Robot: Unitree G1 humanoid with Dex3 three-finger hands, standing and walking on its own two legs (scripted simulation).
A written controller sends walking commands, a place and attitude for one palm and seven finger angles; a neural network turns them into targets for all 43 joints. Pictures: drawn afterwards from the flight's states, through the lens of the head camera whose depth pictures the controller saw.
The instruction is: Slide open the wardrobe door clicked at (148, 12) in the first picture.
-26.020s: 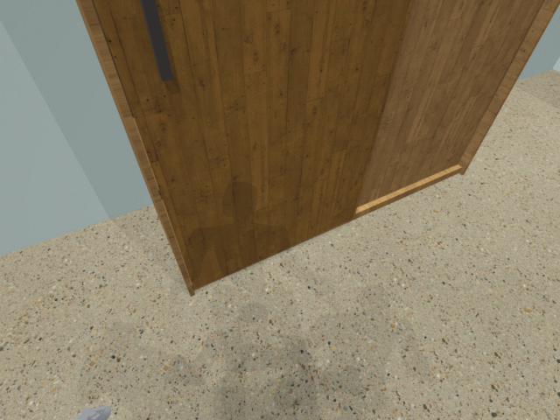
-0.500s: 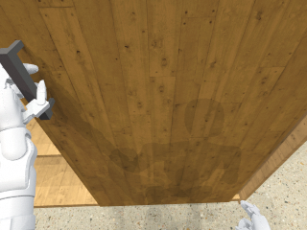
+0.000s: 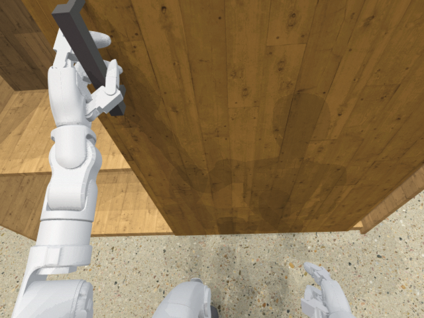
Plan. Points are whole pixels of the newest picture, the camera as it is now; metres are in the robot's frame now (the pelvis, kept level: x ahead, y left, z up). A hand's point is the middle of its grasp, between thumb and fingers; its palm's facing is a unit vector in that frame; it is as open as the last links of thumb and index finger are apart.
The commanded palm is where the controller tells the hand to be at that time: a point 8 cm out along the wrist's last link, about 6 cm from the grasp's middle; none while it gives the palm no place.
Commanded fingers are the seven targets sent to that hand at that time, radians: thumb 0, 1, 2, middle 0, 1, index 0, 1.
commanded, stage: stop walking and hold the door there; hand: left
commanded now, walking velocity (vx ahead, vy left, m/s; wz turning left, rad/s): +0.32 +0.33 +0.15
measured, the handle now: (99, 60) +0.44 +0.19 +0.24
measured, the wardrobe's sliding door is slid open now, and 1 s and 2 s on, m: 0.68 0.68 0.68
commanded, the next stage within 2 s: loosen the grip on the handle in 1.04 s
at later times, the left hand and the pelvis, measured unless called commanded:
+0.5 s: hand (110, 94) +0.39 +0.17 +0.22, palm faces +0.05 -0.99 -0.14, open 6.9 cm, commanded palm +0.38 +0.21 +0.19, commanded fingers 0.00 0.90 0.90 -0.45 -1.40 -0.45 -1.40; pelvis +0.01 +0.06 +0.00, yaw +4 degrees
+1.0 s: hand (113, 93) +0.39 +0.16 +0.22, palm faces +0.08 -0.99 -0.12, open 6.5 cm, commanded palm +0.38 +0.20 +0.19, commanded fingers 0.00 0.90 0.90 -0.45 -1.40 -0.45 -1.40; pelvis +0.00 +0.04 +0.00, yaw +6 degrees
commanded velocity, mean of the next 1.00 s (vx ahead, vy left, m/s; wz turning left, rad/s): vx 0.01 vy -0.08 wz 0.00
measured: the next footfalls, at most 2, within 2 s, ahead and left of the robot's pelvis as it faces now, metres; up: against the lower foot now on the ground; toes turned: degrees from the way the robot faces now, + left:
left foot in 0.22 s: +0.11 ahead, +0.26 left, +0.00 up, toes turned +8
right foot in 0.34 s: +0.03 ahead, -0.04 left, +0.00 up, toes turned -2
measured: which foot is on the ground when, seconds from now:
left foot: up 0.00-0.20, down 0.22-0.38, up 0.40-0.54, down 0.56-1.00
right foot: down 0.00-0.20, up 0.22-0.32, down 0.34-0.58, up 0.60-0.80, down 0.82-1.00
